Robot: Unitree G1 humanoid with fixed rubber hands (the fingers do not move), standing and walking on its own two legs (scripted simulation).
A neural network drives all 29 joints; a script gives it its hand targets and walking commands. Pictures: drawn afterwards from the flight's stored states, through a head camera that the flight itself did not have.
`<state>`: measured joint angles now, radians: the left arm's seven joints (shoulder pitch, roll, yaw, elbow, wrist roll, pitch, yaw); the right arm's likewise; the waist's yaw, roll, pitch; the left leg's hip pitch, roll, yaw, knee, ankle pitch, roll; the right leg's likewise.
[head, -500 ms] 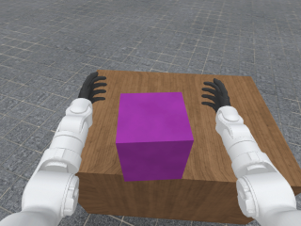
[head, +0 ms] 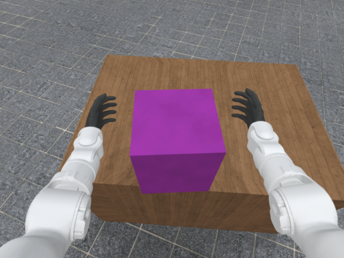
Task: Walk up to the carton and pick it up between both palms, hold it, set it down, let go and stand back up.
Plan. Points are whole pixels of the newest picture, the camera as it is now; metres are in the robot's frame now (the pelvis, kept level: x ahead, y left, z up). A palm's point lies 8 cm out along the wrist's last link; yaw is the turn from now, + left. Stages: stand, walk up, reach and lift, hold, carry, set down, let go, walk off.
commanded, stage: reach and lift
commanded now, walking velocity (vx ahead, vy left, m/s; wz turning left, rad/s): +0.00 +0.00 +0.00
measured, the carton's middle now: (174, 144) +0.41 +0.00 -0.05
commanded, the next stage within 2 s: none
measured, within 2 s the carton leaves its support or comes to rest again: neither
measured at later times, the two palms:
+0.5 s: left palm (107, 136) +0.41 +0.19 -0.01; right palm (246, 131) +0.42 -0.19 +0.01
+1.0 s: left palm (117, 131) +0.42 +0.16 +0.00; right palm (230, 136) +0.41 -0.15 -0.01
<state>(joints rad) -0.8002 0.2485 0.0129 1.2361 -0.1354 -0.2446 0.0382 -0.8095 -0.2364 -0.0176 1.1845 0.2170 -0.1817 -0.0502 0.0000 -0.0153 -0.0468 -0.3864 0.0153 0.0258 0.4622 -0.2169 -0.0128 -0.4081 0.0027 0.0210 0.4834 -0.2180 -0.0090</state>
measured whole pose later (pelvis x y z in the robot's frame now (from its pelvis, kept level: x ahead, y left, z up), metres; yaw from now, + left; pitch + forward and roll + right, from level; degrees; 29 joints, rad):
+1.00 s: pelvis +0.00 +0.01 -0.01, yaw +0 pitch +21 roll -1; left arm -0.86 0.10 0.12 1.37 -0.08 -0.51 0.10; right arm -0.81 -0.12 -0.08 1.34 0.08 -0.48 -0.09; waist 0.00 0.00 -0.16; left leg -0.69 0.02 0.02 0.53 -0.22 -0.01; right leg -0.68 0.01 0.01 0.49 -0.19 0.00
